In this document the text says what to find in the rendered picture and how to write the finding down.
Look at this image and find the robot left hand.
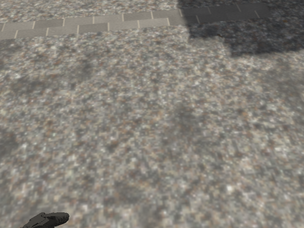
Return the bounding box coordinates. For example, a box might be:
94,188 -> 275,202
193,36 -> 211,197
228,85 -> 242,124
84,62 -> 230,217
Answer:
20,212 -> 69,228

